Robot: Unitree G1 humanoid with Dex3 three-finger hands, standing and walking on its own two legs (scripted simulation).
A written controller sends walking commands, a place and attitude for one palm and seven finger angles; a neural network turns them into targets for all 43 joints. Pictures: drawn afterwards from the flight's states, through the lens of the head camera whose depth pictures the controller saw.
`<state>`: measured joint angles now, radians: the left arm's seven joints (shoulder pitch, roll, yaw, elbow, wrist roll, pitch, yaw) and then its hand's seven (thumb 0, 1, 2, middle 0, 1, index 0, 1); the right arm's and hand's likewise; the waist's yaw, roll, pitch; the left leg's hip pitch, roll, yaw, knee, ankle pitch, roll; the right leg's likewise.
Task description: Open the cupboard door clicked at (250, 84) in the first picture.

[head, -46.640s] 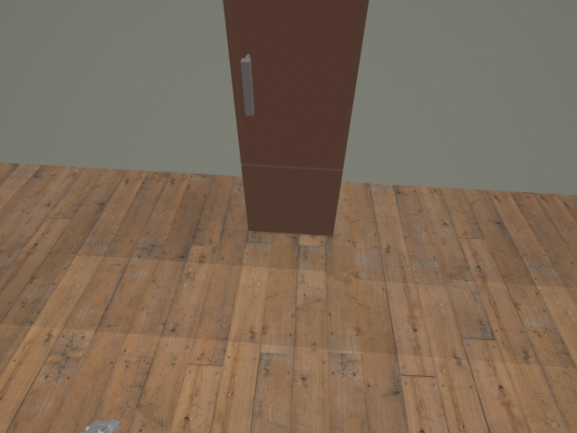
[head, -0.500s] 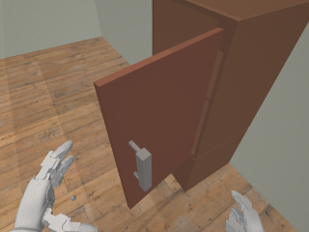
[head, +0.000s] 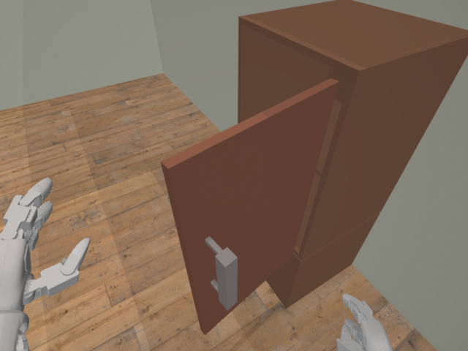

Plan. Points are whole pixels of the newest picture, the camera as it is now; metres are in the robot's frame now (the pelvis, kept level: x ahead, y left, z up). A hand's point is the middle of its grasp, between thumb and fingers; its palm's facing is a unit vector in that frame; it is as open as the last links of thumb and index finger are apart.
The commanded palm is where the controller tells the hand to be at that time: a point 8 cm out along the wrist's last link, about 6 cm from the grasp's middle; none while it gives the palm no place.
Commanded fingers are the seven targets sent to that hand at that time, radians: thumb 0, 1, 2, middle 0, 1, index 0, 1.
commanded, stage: draw the hand back to the body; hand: left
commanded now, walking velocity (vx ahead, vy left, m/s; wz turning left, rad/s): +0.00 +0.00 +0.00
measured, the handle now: (219, 273) +0.27 +0.06 -0.02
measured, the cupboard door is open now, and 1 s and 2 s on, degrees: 100 100 100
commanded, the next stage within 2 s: step back with the hand held close in 0.46 s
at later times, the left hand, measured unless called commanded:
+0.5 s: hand (66, 255) +0.18 +0.24 +0.17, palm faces +0.45 -0.81 -0.39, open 7.5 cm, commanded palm +0.13 +0.27 +0.18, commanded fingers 0.00 0.90 0.90 -0.20 -0.30 -0.20 -0.30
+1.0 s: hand (63, 259) +0.18 +0.24 +0.16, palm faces +0.31 -0.80 -0.51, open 7.4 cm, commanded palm +0.11 +0.28 +0.18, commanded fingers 0.00 0.90 0.90 -0.20 -0.30 -0.20 -0.30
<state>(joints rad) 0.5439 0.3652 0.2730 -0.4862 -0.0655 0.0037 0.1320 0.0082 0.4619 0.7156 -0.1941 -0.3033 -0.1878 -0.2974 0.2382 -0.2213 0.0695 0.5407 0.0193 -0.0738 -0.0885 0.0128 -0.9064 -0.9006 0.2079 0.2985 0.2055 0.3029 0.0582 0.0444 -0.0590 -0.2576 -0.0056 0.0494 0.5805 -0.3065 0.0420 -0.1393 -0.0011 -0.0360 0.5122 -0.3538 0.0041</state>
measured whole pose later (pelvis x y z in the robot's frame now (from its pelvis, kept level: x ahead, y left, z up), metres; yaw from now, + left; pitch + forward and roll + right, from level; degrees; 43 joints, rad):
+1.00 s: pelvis -0.04 -0.01 +0.01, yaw -3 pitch +0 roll -1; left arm 0.57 0.45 0.41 -0.53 -0.06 -0.11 0.12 0.02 0.89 0.90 -0.22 -0.30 -0.21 -0.30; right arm 0.16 -0.23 -0.01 0.53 0.02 0.04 -0.09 0.01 -0.91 -0.90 0.21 0.30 0.20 0.30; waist 0.00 0.01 0.04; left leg -0.28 0.03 0.08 0.48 -0.19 0.03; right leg -0.19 0.03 0.00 0.44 -0.24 -0.01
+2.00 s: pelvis -0.29 -0.01 -0.01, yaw -5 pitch +4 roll -1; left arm 0.58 0.49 0.46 -0.60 -0.08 -0.19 0.15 0.02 0.89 0.90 -0.21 -0.30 -0.21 -0.30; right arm 0.15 -0.18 0.01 0.65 -0.02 -0.07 -0.04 0.01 -0.91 -0.90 0.21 0.30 0.21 0.30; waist 0.01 0.00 0.01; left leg -0.61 0.05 0.03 0.58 -0.17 -0.02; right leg -0.08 0.08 -0.04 0.43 -0.43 -0.06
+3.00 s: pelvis -0.36 +0.01 +0.00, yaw -4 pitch -1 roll -1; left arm 0.55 0.42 0.44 -0.50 -0.04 -0.22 0.16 0.02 0.89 0.90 -0.21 -0.30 -0.21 -0.30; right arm 0.17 -0.17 0.03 0.59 0.01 -0.12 -0.05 0.01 -0.91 -0.90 0.21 0.30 0.21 0.30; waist 0.00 0.01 0.04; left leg -0.24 0.07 0.08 0.53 -0.27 -0.01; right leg -0.19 0.01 -0.05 0.49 -0.28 -0.02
